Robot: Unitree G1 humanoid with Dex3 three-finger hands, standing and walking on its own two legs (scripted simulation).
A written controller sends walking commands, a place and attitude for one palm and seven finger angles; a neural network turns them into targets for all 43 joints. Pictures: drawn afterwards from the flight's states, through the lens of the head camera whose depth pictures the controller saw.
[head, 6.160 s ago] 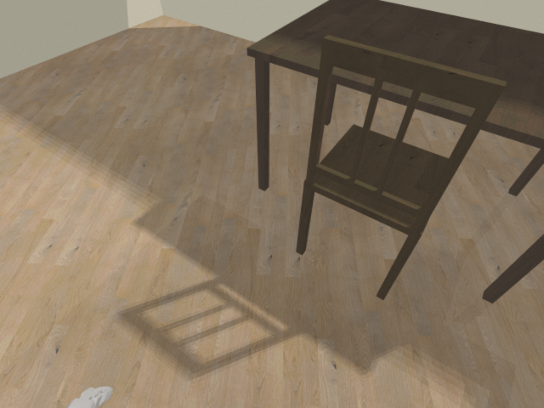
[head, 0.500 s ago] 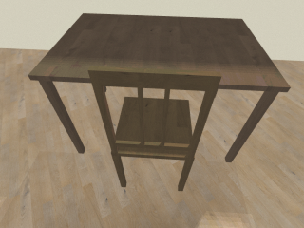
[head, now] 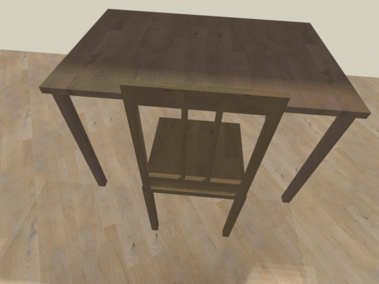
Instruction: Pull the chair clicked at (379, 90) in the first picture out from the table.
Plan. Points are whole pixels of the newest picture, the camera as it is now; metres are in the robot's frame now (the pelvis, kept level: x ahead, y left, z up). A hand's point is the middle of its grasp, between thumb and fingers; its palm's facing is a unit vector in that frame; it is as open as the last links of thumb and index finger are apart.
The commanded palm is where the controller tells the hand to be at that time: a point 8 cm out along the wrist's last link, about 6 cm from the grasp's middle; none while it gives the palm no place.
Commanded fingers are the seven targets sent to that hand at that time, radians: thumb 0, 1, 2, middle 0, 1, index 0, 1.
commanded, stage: look again from close up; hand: left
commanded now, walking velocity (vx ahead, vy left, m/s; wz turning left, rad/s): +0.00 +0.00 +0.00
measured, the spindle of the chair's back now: (183, 148) +0.51 +0.05 -0.08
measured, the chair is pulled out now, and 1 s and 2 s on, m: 0.00 0.00 0.00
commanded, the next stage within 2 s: shuffle to correct the standing spot in 0.04 s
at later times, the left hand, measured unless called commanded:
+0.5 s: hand out of the picture -0.01 +0.16 -0.18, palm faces +0.08 -0.98 -0.17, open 7.4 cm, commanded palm none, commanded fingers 0.00 0.90 0.90 -0.20 -0.30 -0.20 -0.30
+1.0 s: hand out of the picture +0.13 +0.18 -0.18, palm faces +0.08 -0.96 -0.25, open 7.3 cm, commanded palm none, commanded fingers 0.00 0.90 0.90 -0.20 -0.30 -0.20 -0.30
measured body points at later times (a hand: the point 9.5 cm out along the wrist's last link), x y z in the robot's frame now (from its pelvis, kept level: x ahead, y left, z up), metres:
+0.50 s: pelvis +0.04 +0.00 -0.01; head +0.06 +0.00 +0.44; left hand -0.01 +0.21 -0.17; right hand +0.02 -0.21 -0.17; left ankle -0.01 +0.09 -0.74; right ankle -0.01 -0.13 -0.74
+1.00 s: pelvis +0.09 -0.01 -0.01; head +0.12 -0.02 +0.44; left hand +0.13 +0.23 -0.16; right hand +0.10 -0.22 -0.18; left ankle +0.01 +0.08 -0.74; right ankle +0.14 -0.12 -0.74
